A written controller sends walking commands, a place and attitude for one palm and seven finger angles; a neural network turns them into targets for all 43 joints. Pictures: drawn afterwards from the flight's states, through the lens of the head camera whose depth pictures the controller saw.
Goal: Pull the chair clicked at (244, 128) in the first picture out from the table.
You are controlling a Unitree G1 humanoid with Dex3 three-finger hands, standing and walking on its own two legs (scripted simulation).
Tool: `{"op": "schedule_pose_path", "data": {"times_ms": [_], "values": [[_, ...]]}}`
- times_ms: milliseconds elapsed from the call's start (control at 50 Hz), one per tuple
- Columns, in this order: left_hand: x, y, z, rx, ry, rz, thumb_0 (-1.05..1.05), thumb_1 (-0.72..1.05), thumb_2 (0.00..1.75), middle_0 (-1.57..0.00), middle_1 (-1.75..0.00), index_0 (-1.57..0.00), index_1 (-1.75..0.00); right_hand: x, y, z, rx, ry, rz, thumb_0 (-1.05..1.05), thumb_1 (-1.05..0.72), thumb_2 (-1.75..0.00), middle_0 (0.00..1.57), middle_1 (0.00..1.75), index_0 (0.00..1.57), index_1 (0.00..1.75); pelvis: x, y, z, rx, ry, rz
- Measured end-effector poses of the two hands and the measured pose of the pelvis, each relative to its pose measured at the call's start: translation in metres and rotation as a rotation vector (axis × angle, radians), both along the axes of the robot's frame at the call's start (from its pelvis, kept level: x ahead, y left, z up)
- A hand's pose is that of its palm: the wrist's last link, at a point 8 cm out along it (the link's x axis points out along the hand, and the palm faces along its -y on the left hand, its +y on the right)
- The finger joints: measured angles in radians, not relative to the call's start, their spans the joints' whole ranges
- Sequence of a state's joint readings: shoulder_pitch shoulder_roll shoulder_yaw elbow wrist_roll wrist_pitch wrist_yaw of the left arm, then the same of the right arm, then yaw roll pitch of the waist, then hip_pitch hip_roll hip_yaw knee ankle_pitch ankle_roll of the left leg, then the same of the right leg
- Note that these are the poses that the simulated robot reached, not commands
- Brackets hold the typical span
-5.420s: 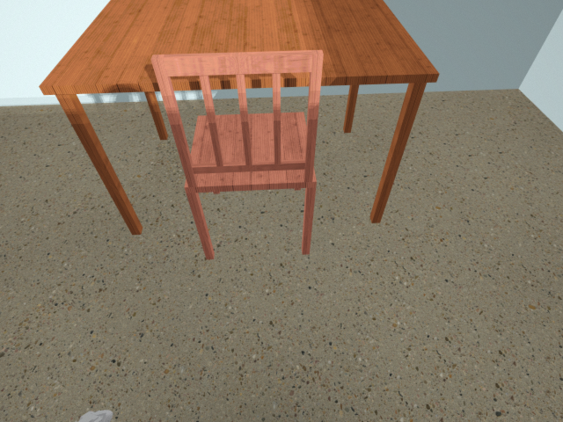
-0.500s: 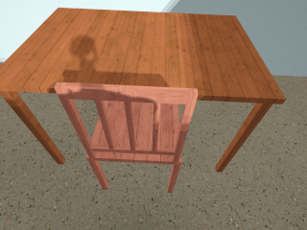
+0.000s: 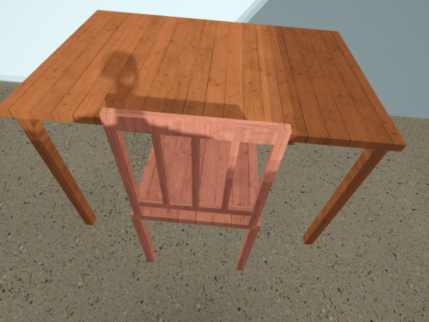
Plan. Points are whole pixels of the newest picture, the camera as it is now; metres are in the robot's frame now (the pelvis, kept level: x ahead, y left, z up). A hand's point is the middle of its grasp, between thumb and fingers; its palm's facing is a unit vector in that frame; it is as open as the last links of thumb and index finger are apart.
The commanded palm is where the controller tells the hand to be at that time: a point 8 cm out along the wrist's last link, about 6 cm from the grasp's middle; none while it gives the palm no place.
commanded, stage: look again from close up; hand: left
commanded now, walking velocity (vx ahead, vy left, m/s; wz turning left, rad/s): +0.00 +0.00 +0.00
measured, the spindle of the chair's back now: (195, 174) +0.50 +0.08 -0.09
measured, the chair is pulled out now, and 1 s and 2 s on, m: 0.00 0.00 0.00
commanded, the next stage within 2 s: shuffle to correct the standing spot in 0.20 s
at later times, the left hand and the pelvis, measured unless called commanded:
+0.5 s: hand out of the picture -0.03 +0.16 -0.18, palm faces +0.02 -0.99 -0.14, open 7.4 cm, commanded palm none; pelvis +0.02 +0.00 +0.00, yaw -1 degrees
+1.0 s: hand out of the picture +0.05 +0.16 -0.18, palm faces -0.01 -0.98 -0.21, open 7.3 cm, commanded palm none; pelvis +0.03 -0.02 +0.00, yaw -2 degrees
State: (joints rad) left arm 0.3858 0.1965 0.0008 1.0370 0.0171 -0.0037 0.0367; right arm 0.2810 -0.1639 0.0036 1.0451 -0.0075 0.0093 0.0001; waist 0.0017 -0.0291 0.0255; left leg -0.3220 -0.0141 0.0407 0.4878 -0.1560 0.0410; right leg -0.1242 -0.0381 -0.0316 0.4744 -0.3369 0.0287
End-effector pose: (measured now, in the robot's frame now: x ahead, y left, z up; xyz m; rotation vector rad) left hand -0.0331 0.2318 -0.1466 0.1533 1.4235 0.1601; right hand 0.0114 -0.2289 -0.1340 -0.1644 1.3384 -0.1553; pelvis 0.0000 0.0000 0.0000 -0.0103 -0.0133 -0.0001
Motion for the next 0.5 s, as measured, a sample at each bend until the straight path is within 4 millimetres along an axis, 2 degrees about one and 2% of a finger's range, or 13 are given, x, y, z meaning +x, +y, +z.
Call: {"op": "schedule_pose_path", "data": {"times_ms": [100,200,380,500], "values": [[-0.013,-0.006,0.0,-0.014,0.046,0.008,0.0,0.91,0.89,-0.2,-0.29,-0.19,-0.3,-0.005,0.003,-0.001,0.006,0.029,-0.007,0.01,-0.91,-0.9,0.2,0.3,0.2,0.3,0.002,0.001,0.001,0.001,-0.001,-0.002],[-0.016,-0.014,-0.001,-0.036,0.066,0.01,0.0,0.91,0.89,-0.2,-0.29,-0.19,-0.3,-0.004,0.004,-0.001,0.005,0.035,-0.013,0.01,-0.91,-0.9,0.2,0.3,0.2,0.3,0.004,0.001,0.001,0.002,-0.006,-0.006],[-0.003,-0.025,-0.004,-0.061,0.044,0.003,0.0,0.91,0.89,-0.2,-0.29,-0.2,-0.3,0.004,0.003,-0.001,0.0,0.022,-0.017,0.01,-0.92,-0.9,0.2,0.3,0.2,0.3,0.008,0.001,0.002,0.006,-0.01,-0.012],[0.005,-0.025,-0.006,-0.058,0.043,0.006,0.0,0.91,0.89,-0.2,-0.29,-0.2,-0.3,0.006,0.002,-0.005,0.012,0.037,-0.029,0.01,-0.91,-0.9,0.2,0.3,0.2,0.3,0.019,-0.002,-0.001,0.013,0.002,-0.014]]}}
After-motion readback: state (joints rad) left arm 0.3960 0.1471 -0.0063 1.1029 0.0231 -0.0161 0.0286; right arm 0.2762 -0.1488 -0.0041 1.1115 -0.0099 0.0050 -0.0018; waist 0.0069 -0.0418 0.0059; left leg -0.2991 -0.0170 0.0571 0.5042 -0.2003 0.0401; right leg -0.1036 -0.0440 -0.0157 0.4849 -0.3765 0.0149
